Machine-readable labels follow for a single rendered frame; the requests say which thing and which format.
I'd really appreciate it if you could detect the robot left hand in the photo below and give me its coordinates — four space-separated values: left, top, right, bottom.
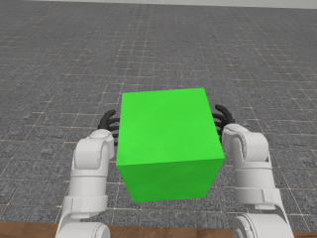
97 109 121 147

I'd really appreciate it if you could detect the robot right hand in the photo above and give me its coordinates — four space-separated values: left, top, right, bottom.
211 104 236 144

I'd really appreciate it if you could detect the robot right upper arm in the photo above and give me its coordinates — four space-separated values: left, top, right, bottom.
233 213 293 238

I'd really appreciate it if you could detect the left robot forearm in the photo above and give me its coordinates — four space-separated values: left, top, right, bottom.
54 129 115 238

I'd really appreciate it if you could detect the right robot forearm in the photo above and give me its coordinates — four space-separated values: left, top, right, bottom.
221 123 294 238

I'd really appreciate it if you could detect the carton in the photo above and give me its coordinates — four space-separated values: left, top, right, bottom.
116 87 225 202

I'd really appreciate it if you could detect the robot left upper arm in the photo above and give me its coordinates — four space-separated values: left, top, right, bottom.
56 222 111 238

